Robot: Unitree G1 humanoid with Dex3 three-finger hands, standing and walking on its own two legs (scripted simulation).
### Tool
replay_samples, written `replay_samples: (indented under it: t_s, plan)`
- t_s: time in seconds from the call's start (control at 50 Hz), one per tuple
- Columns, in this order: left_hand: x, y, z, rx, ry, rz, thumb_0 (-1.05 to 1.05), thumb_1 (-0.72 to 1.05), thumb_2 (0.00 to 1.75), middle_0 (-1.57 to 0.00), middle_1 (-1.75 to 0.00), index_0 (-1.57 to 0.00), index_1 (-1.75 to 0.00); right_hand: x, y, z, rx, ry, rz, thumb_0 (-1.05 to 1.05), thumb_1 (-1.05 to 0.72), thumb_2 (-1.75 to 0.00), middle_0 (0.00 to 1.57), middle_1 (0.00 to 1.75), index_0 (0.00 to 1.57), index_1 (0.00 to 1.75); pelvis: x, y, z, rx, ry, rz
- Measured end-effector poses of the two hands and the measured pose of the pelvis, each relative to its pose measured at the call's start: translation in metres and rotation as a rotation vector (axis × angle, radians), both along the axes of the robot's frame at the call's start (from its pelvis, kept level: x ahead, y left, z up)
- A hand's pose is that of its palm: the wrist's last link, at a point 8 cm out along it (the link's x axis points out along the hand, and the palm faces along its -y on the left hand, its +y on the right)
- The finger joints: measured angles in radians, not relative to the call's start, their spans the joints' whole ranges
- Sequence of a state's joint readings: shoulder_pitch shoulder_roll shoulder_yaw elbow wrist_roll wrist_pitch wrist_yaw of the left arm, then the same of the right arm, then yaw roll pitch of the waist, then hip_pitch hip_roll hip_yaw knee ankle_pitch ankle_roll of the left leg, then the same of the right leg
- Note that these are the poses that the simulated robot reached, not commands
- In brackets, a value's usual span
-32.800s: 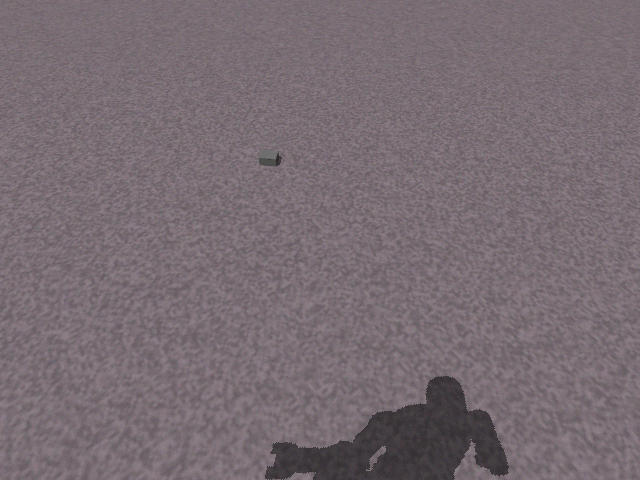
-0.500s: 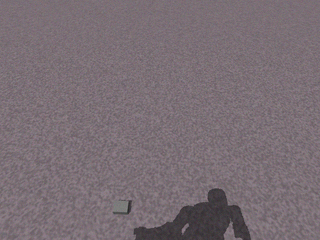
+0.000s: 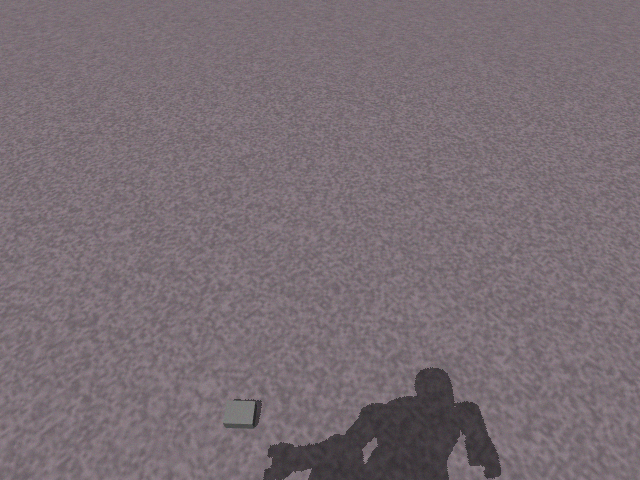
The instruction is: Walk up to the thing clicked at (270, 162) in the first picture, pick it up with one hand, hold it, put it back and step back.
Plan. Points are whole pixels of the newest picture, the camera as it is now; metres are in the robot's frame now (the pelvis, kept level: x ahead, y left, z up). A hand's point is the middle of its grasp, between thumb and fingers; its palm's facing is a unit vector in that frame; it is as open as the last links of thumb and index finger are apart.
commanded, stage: stand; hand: left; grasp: from above
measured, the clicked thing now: (240, 414) +0.44 +0.24 -0.76
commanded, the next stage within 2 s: step back in 0.86 s
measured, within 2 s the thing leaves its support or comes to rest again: neither
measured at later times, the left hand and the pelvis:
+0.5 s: hand out of the picture +0.08 +0.24 -0.16, palm faces +0.01 -0.94 -0.34, open 7.4 cm; pelvis +0.01 +0.00 +0.00, yaw +0 degrees
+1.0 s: hand out of the picture +0.08 +0.26 -0.16, palm faces +0.01 -0.93 -0.36, open 7.4 cm; pelvis -0.02 +0.00 -0.01, yaw +0 degrees
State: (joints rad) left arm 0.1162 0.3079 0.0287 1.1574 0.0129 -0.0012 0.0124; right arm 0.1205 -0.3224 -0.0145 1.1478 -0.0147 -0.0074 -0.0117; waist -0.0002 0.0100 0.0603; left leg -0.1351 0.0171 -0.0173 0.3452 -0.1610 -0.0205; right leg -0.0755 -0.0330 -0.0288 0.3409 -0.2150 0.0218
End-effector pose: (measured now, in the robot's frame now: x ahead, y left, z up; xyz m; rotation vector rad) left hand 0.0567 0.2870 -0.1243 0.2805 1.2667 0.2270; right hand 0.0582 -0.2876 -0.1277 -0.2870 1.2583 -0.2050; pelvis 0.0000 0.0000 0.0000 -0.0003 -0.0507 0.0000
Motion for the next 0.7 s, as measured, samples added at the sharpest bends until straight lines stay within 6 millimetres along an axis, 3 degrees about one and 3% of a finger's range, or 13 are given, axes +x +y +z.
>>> replay_samples:
  t_s: [0.38,0.7]
  plan:
    - [0.019,-0.001,0.003,0.005,-0.026,-0.009,0.0,0.91,0.9,-0.21,-0.3,-0.2,-0.3,0.019,-0.008,0.004,-0.013,-0.025,0.007,0.0,-0.91,-0.9,0.2,0.3,0.2,0.3,0.007,-0.003,0.001,0.001,0.004,-0.002]
    - [0.016,-0.001,0.004,0.008,-0.017,-0.021,0.0,0.91,0.9,-0.21,-0.3,-0.2,-0.3,0.012,-0.01,0.004,-0.008,-0.013,0.001,0.0,-0.91,-0.9,0.2,0.3,0.2,0.3,0.006,-0.005,0.001,0.001,0.007,-0.006]
